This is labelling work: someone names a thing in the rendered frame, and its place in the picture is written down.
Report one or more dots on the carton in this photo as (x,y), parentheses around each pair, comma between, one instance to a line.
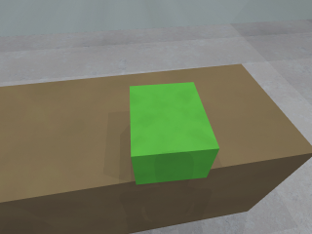
(171,135)

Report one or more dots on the pedestal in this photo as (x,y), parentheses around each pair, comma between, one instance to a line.
(66,164)

